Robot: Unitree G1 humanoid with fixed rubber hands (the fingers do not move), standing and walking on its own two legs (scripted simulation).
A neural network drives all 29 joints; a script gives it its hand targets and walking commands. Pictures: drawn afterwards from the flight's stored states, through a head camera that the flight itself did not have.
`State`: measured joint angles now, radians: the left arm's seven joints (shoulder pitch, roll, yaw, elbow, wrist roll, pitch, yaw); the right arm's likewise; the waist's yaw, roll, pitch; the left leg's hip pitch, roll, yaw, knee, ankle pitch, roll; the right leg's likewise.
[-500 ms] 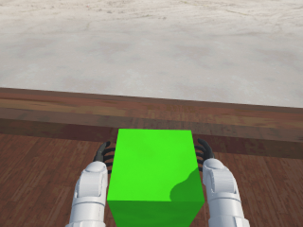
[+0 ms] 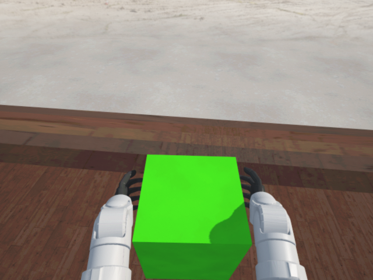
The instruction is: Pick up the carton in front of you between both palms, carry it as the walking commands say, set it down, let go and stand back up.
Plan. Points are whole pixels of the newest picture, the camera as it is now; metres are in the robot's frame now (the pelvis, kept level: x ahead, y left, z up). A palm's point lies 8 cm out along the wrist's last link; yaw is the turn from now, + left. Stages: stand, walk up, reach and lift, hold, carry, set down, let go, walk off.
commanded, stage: hold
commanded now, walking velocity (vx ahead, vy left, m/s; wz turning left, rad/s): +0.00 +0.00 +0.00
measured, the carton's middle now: (189, 219) +0.29 +0.00 -0.03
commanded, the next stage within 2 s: carry in 0.26 s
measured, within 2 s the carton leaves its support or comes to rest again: neither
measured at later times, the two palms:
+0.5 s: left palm (137, 183) +0.33 +0.12 +0.07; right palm (267, 185) +0.32 -0.18 +0.07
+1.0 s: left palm (149, 118) +0.56 +0.11 +0.09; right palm (249, 122) +0.53 -0.19 +0.09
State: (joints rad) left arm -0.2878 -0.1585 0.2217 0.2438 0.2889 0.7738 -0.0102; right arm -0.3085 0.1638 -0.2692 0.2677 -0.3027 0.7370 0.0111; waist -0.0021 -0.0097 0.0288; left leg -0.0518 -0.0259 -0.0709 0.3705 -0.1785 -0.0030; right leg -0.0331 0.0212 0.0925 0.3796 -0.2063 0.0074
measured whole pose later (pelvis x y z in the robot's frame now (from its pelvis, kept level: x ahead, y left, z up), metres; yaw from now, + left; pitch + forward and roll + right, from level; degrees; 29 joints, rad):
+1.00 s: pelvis +0.28 -0.01 +0.00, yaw -4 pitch +5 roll -1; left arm -0.17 -0.13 0.11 -0.34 0.10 1.25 0.09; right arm -0.18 0.14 -0.13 -0.32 -0.10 1.22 -0.10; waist -0.03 0.01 -0.13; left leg -0.09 0.03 0.21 0.26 -0.26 0.03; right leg -0.59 -0.10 -0.12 0.75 -0.21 0.00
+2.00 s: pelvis +0.90 -0.05 -0.01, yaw -2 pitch +6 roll -2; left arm -0.64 -0.06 0.23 -0.08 0.08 1.20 0.13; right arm -0.67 0.05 -0.27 -0.02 -0.05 1.15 -0.13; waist -0.04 0.00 0.07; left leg -0.26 -0.02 0.13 0.49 -0.34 0.10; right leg -0.69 -0.03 -0.04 0.94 -0.19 -0.04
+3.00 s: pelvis +1.62 -0.19 -0.28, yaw -5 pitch +3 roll +0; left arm -0.54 -0.06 0.24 0.09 0.10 1.15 0.12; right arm -0.61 -0.03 -0.14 0.21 0.02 1.10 -0.16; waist -0.14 0.03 0.00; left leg -0.36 -0.17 0.09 0.78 -0.48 0.19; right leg -0.73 -0.04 0.10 1.14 -0.25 -0.02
